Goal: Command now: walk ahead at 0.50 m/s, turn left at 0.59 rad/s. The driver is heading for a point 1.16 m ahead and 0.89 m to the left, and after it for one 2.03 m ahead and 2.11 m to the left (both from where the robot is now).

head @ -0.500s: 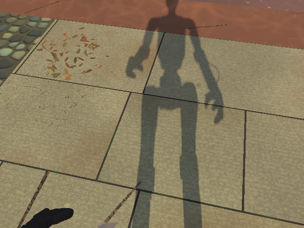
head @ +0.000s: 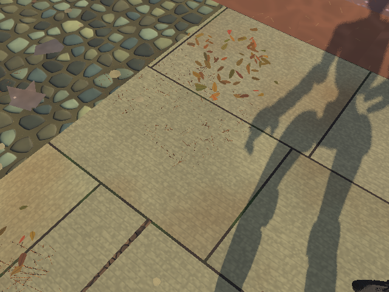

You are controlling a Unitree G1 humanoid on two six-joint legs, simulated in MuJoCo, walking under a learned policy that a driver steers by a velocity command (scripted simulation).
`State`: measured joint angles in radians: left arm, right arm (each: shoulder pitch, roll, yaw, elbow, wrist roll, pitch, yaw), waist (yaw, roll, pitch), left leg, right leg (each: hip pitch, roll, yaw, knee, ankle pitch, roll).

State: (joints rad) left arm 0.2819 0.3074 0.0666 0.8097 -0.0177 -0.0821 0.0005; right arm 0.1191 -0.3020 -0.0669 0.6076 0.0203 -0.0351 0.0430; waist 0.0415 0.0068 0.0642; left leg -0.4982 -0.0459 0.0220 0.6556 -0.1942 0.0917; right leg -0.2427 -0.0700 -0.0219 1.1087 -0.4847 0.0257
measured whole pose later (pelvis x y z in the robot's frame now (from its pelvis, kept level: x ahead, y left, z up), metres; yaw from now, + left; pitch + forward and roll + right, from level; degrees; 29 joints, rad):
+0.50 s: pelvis +0.28 -0.03 +0.01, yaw +17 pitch +2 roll -1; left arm 0.10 0.27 0.05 0.69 0.01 -0.12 -0.02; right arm 0.37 -0.30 -0.06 0.71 0.03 -0.02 -0.02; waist -0.05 0.03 0.00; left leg -0.30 -0.08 -0.16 1.07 -0.48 0.03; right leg -0.41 0.04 -0.01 0.54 -0.17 -0.02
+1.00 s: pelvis +0.50 +0.12 +0.00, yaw +36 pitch +2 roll -1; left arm 0.30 0.32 0.06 0.83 -0.01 -0.06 0.00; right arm 0.10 -0.30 -0.07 0.58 0.02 -0.03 0.04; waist 0.05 0.01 0.07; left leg -0.50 -0.04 0.04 0.65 -0.19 0.10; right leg -0.15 -0.08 -0.08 1.00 -0.51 0.02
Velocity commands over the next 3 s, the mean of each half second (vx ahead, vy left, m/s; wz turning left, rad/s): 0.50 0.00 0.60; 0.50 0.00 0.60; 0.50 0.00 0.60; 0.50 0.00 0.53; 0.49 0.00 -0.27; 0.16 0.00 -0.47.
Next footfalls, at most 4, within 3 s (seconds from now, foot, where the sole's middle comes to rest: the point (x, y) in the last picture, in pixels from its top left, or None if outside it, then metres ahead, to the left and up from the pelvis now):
0.42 right None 0.42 -0.10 -0.75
0.94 left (134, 244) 0.57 0.26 -0.75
1.42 right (139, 161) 0.92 0.28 -0.75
1.94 left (38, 177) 0.82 0.66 -0.75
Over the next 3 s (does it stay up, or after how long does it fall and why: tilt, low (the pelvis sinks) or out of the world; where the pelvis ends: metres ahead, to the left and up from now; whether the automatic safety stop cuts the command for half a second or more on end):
stays up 1.08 0.92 0.01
